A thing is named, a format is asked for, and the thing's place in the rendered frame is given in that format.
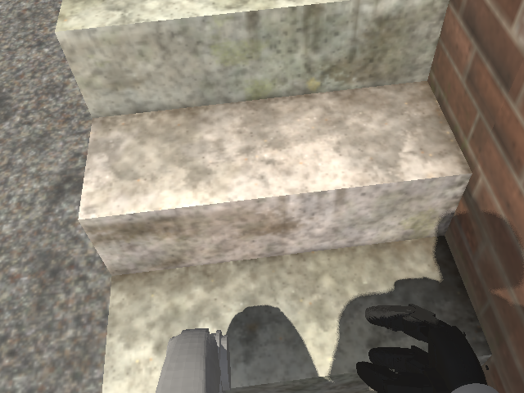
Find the robot left thigh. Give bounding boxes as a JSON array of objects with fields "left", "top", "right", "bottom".
[{"left": 156, "top": 328, "right": 231, "bottom": 393}]

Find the right robot hand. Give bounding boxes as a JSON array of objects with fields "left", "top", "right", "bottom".
[{"left": 356, "top": 304, "right": 489, "bottom": 393}]

